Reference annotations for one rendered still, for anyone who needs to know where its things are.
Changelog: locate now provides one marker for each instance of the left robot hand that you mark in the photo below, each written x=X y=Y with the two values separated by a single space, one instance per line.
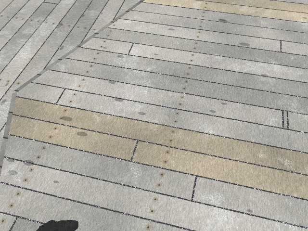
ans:
x=61 y=225

